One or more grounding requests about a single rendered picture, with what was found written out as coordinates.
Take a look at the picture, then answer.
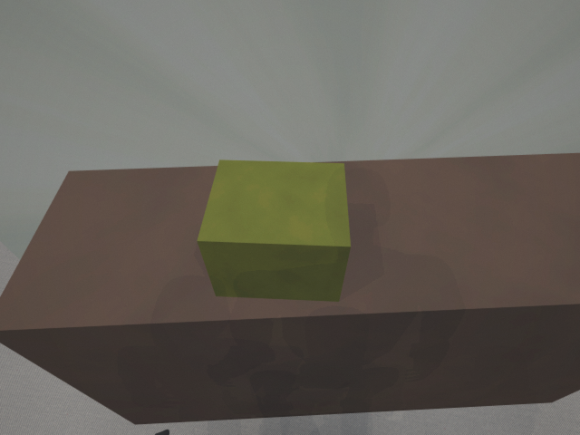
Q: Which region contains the pedestal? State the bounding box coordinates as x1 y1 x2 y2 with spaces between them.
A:
0 153 580 425

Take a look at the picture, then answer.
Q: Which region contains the carton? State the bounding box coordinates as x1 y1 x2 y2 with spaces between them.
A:
197 159 351 302

